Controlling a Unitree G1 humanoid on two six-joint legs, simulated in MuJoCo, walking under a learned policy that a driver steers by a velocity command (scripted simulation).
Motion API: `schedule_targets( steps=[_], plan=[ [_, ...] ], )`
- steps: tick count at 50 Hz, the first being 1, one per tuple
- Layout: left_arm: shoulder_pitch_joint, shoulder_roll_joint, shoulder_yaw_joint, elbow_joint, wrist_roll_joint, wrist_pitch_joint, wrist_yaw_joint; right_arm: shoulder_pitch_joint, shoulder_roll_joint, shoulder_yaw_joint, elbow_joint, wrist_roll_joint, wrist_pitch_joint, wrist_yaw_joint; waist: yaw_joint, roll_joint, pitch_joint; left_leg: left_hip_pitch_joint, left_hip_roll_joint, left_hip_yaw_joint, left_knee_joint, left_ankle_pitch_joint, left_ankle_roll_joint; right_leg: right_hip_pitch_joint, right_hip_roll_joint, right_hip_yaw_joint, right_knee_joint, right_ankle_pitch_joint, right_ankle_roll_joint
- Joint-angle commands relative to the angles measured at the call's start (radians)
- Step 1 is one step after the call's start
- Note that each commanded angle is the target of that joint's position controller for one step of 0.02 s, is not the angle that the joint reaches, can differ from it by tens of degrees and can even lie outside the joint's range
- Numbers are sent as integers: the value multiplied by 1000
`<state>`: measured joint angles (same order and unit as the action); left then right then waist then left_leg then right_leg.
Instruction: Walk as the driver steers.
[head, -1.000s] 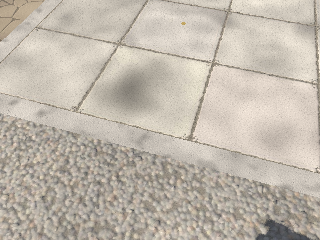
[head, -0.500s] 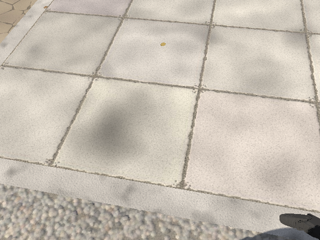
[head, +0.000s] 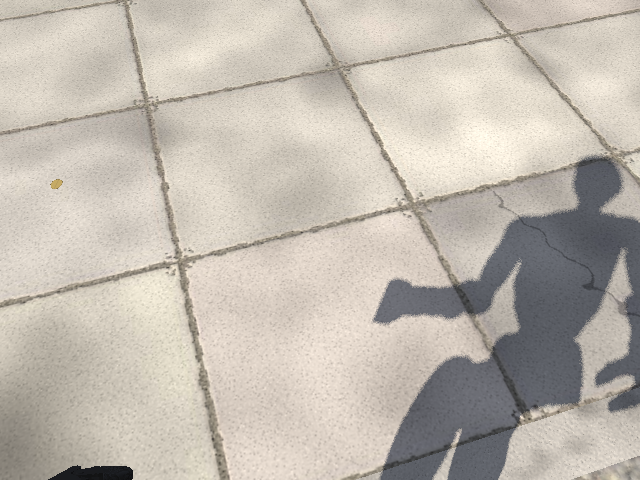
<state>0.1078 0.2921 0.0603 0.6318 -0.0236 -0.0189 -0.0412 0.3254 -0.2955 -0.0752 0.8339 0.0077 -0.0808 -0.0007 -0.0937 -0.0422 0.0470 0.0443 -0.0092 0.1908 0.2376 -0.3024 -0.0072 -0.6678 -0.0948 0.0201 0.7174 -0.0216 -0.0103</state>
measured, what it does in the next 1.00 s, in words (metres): walks ahead: right foot, then left foot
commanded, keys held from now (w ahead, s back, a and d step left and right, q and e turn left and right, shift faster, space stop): w+e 0.26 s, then w+q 0.40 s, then q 0.34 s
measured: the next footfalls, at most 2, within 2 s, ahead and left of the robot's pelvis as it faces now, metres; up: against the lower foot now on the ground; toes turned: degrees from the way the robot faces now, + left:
right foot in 0.10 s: +0.23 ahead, -0.13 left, +0.00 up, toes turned -6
left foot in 0.64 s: +0.57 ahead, +0.04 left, +0.00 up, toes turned -5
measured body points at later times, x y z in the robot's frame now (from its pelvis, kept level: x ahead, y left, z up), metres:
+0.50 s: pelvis +0.28 -0.05 +0.01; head +0.31 -0.07 +0.45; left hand +0.41 +0.21 -0.10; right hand +0.43 -0.33 -0.09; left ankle +0.51 +0.07 -0.69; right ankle +0.19 -0.12 -0.74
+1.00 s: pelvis +0.55 -0.04 +0.00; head +0.59 -0.02 +0.45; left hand +0.72 +0.24 -0.09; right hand +0.67 -0.32 -0.10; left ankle +0.53 +0.04 -0.74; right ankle +0.69 -0.19 -0.69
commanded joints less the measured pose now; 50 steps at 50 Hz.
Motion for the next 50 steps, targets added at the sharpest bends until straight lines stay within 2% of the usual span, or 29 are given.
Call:
schedule_targets(
  steps=[1,3,4,5,6,7,8,9,10,11,12,15,20,23,27,29,30,31,32,33,34,35,36,37,38,40,42,46,50],
  plan=[
    [-97,54,11,-110,0,-13,-17,-33,-190,-45,-49,17,2,-5,25,104,27,13,286,-61,-20,543,136,27,27,-52,-71,-48,-40],
    [-37,92,32,-110,6,-5,-18,-39,-223,-55,-50,26,15,-12,79,139,-30,44,285,-22,128,875,115,154,93,-109,-83,-155,-84],
    [77,127,54,-85,6,-1,-14,-49,-230,-57,-52,30,23,-15,149,134,-93,20,268,4,290,981,98,306,137,-131,-119,-155,-115],
    [252,184,87,-38,2,6,0,-47,-206,-46,-57,27,24,-20,237,102,-181,-115,231,26,522,907,63,577,162,-107,-167,-98,-155],
    [345,283,111,-17,-5,14,23,-1,-105,-12,-90,-18,16,-17,221,-107,-264,-469,141,29,875,270,11,904,-55,251,-181,-107,-252],
    [304,320,103,-58,-5,-4,16,17,-60,15,-137,-21,-17,-4,159,-225,-427,-746,-39,-183,1136,-308,-19,1082,-243,809,-362,-312,-428],
    [299,227,77,-58,1,-19,7,-92,-156,-8,-151,16,-42,10,220,-87,-375,-853,23,-299,1168,-240,-2,1046,-227,746,-422,-363,-372],
    [268,192,65,-49,6,-31,7,-143,-156,-4,-170,33,-57,15,200,-61,-236,-873,60,-278,1107,-153,19,910,-190,603,-428,-317,-333],
    [201,170,57,-52,6,-35,8,-145,-141,-2,-159,14,-62,7,148,29,-154,-819,100,-276,1013,-82,17,754,-143,497,-432,-215,-297],
    [148,140,47,-62,13,-38,11,-134,-151,-9,-150,-8,-56,1,111,19,-119,-750,126,-279,935,-39,9,645,-111,422,-443,-99,-281],
    [119,132,41,-75,22,-38,15,-116,-152,-12,-145,-14,-44,3,84,-3,-105,-694,135,-281,908,-10,0,571,-89,390,-465,-36,-279],
    [122,123,36,-50,22,-49,30,-91,-109,-1,-123,-21,-16,5,68,-3,-97,-656,134,-243,803,74,-44,484,-70,275,-499,135,-287],
    [185,137,31,12,23,-56,43,-243,-60,24,-146,-4,-15,17,142,-22,-37,-641,122,-214,484,415,-44,476,-26,119,-532,85,-213],
    [228,155,33,53,22,-63,39,-315,-64,28,-166,12,-19,32,179,-17,5,-650,104,-211,384,483,-16,537,-71,113,-555,3,-205],
    [260,162,40,102,20,-50,41,-361,-71,28,-201,15,-22,58,188,-5,37,-751,80,-220,319,345,40,727,-141,89,-503,109,-188],
    [243,173,45,107,18,-40,48,-328,-80,23,-205,12,-21,68,160,-18,10,-705,49,-197,305,251,72,778,-149,56,-434,307,-162],
    [228,183,47,104,20,-35,53,-278,-97,14,-197,8,-18,68,131,-35,-34,-620,15,-165,310,210,89,785,-139,35,-366,496,-146],
    [209,188,47,97,22,-26,59,-176,-126,-4,-173,4,-15,63,73,-35,-105,-473,-30,-126,298,208,113,773,-111,-3,-226,674,-124],
    [203,175,39,86,25,-21,68,-39,-174,-29,-144,3,-11,54,4,-9,-192,-248,-29,-160,290,263,149,669,-69,-46,-21,674,-87],
    [296,110,14,48,43,-38,68,79,-282,-57,-142,-4,-7,44,13,168,-337,147,208,-544,306,268,296,310,29,-81,358,295,-16],
    [303,61,-7,49,48,-61,57,92,-249,-48,-142,12,-5,44,20,316,-428,331,351,-975,134,224,426,43,211,15,619,-512,39],
    [234,143,9,32,17,-87,39,67,-188,-28,-151,11,0,40,-9,213,-364,302,330,-907,108,209,374,-55,145,123,685,-515,24],
    [152,148,7,5,-1,-99,34,5,-168,-23,-171,1,5,34,1,141,-257,177,300,-761,118,337,337,-67,101,109,655,-459,18],
    [107,144,7,-7,14,-102,38,-50,-157,-19,-184,-2,9,31,31,52,-156,22,263,-648,118,541,317,-55,70,84,582,-426,23],
    [102,156,17,-10,37,-93,47,-81,-139,-14,-194,-3,11,26,61,27,-130,-83,236,-574,114,673,302,2,40,79,512,-403,31],
    [142,128,13,-7,42,-67,55,-112,-140,-14,-203,-11,20,18,108,69,-113,-209,194,-518,89,795,303,80,40,66,427,-388,58],
    [165,97,3,4,41,-48,65,-124,-169,-24,-199,-9,27,7,127,92,-123,-273,163,-461,87,871,297,113,61,42,308,-341,89],
    [88,81,-3,-2,39,-33,70,-113,-183,-32,-184,14,64,-20,100,123,-178,-311,99,-424,130,763,224,196,114,38,88,-112,113],
    [-22,87,0,-29,29,-35,57,-90,-174,-32,-178,15,97,-35,64,151,-165,-259,102,-523,180,571,190,202,143,73,-72,-83,104]
  ],
)
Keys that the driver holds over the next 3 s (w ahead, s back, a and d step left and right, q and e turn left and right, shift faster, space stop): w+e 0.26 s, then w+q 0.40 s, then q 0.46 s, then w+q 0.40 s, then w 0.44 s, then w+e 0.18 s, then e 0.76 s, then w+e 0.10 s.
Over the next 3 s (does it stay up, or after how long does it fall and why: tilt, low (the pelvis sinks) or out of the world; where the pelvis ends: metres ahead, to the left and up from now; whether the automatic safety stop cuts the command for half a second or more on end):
stays up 1.13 0.25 0.00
